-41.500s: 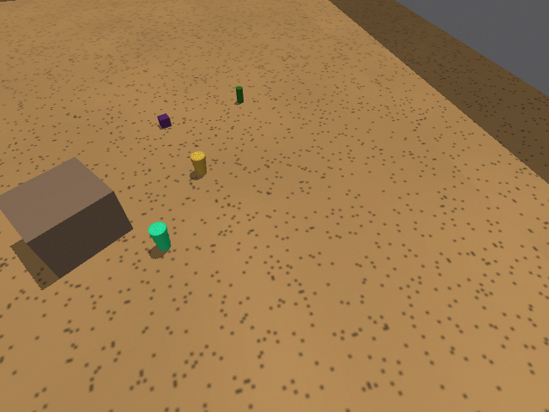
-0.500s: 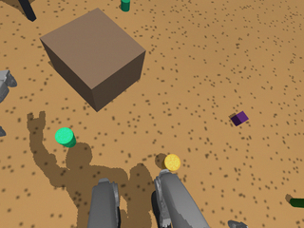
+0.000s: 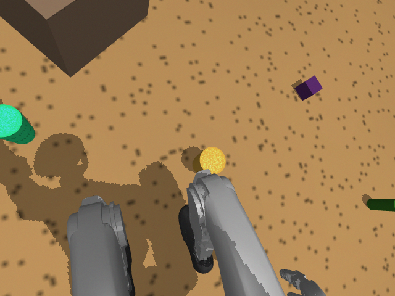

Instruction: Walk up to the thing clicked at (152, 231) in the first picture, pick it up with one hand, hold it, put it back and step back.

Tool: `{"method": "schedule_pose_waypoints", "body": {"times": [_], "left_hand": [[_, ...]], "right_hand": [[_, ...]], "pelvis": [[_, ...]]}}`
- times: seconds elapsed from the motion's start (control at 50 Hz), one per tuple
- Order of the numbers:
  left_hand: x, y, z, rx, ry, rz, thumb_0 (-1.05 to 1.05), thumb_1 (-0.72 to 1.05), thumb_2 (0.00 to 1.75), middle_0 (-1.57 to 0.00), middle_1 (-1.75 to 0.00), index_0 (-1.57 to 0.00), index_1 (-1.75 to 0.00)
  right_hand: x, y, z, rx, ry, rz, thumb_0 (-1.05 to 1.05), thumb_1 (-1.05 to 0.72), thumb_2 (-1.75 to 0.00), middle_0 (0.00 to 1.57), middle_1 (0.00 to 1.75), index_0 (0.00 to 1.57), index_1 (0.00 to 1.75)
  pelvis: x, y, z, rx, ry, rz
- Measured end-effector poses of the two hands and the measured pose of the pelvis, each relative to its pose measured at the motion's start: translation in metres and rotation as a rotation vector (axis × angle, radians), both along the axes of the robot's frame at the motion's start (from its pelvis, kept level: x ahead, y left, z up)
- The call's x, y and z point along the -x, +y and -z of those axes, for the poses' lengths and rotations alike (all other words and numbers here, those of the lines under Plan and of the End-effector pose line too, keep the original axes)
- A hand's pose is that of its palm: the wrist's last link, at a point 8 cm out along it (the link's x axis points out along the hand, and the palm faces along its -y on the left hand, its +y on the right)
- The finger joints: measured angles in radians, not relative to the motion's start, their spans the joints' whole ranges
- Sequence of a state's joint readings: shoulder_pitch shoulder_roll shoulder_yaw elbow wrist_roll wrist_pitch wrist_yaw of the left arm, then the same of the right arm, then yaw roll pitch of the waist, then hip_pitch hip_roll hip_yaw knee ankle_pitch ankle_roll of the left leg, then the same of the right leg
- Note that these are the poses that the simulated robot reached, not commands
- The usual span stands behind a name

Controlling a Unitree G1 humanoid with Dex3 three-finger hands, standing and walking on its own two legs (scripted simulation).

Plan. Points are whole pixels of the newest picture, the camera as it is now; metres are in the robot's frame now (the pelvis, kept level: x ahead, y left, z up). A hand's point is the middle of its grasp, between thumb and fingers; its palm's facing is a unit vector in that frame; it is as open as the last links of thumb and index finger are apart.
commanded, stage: withdraw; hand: left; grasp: from above
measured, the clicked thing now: (14, 128) +0.52 +0.31 -0.34
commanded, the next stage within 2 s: none
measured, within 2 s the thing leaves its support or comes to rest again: neither
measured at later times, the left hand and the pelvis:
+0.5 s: hand out of the picture +0.51 +0.35 -0.01, palm faces -0.46 -0.10 -0.88, open 14.2 cm; pelvis +0.02 +0.00 +0.06, yaw +0 degrees
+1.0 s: hand out of the picture +0.51 +0.35 -0.13, palm faces -0.34 -0.06 -0.94, open 14.0 cm; pelvis +0.00 +0.00 -0.01, yaw -1 degrees
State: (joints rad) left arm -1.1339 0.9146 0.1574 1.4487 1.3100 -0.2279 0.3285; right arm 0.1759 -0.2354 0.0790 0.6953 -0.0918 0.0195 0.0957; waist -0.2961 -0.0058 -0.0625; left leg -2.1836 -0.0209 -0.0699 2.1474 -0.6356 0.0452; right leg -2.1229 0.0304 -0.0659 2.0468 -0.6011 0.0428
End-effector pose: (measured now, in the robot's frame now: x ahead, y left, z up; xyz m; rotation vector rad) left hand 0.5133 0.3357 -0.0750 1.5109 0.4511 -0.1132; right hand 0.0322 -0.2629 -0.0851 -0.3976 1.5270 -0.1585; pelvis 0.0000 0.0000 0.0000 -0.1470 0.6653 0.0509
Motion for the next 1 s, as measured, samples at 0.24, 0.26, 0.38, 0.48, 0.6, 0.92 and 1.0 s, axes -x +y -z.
{"method": "schedule_pose_waypoints", "body": {"times": [0.24,0.26,0.38,0.48,0.6,0.92,1.0], "left_hand": [[-0.028,0.004,-0.054,-0.044,0.000,-0.042,0.00,-0.59,1.05,-0.08,-1.06,-0.08,-1.07],[-0.029,0.005,-0.061,-0.042,0.006,-0.044,0.00,-0.59,1.05,-0.08,-1.06,-0.08,-1.07],[-0.021,0.014,-0.097,-0.020,0.065,-0.043,0.00,-0.59,1.04,-0.09,-1.05,-0.08,-1.06],[-0.006,0.019,-0.118,0.015,0.116,-0.016,0.00,-0.57,1.03,-0.09,-1.03,-0.09,-1.04],[0.009,0.023,-0.129,0.045,0.142,0.024,0.00,-0.54,1.00,-0.11,-1.00,-0.11,-1.01],[0.014,0.008,-0.017,0.025,0.082,0.095,0.00,-0.53,0.99,-0.12,-0.99,-0.12,-0.99],[0.009,0.012,-0.006,0.004,-0.006,0.052,0.00,-0.53,0.99,-0.13,-0.98,-0.12,-0.99]], "right_hand": [[0.005,0.007,0.003,-0.037,0.001,0.060,0.00,-0.93,-0.91,0.21,0.30,0.21,0.29],[0.003,0.007,-0.001,-0.039,0.003,0.059,0.00,-0.93,-0.91,0.21,0.30,0.21,0.29],[-0.013,0.004,-0.030,-0.038,-0.001,0.028,0.00,-0.93,-0.91,0.21,0.30,0.21,0.29],[-0.032,-0.003,-0.054,-0.013,-0.031,-0.015,0.00,-0.93,-0.91,0.21,0.30,0.21,0.30],[-0.049,-0.011,-0.071,0.021,-0.075,-0.065,0.00,-0.93,-0.91,0.21,0.30,0.21,0.30],[-0.022,-0.008,-0.004,0.013,-0.017,-0.079,0.00,-0.93,-0.91,0.21,0.30,0.21,0.30],[-0.008,-0.003,0.011,0.005,0.003,-0.038,0.00,-0.93,-0.91,0.21,0.30,0.21,0.30]], "pelvis": [[-0.014,-0.001,-0.002,-0.001,0.014,0.008],[-0.015,0.000,-0.006,0.000,0.014,0.008],[-0.021,0.001,-0.036,-0.001,0.006,0.003],[-0.022,0.001,-0.059,-0.002,-0.011,-0.005],[-0.020,-0.001,-0.073,-0.007,-0.031,-0.011],[0.000,0.000,-0.004,0.005,-0.037,0.004],[0.004,0.000,0.012,0.005,-0.037,0.006]]}}
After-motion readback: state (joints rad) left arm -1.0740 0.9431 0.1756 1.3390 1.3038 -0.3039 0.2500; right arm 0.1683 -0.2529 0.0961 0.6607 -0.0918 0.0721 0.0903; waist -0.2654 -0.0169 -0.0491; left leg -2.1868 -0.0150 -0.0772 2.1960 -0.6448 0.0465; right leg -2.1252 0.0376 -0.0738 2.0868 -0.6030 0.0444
